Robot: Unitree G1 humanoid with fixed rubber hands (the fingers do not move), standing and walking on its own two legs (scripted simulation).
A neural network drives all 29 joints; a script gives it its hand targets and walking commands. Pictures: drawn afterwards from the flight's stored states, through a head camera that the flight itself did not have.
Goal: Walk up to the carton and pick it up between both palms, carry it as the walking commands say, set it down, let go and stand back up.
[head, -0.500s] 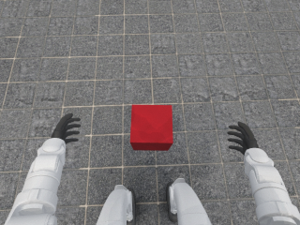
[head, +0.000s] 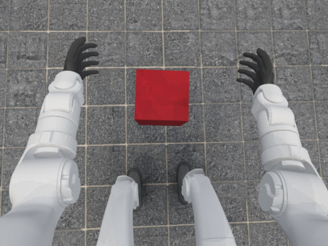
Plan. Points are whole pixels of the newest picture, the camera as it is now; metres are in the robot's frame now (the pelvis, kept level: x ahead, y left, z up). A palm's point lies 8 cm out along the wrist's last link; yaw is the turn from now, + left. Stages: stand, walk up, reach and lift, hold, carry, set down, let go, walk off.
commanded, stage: reach and lift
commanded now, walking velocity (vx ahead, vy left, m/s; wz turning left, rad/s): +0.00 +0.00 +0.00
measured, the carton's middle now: (161, 101) +0.51 -0.03 -0.55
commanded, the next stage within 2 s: none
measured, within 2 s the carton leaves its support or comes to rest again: neither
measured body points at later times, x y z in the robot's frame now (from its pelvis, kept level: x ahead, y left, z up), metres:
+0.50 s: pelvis +0.00 +0.00 -0.04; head +0.33 +0.00 +0.28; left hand +0.55 +0.16 -0.16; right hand +0.51 -0.24 -0.16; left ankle +0.07 +0.12 -0.64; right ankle +0.08 -0.12 -0.64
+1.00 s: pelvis -0.03 +0.00 -0.19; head +0.33 +0.00 +0.09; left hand +0.56 +0.15 -0.33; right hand +0.51 -0.23 -0.32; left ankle +0.07 +0.12 -0.64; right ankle +0.08 -0.12 -0.64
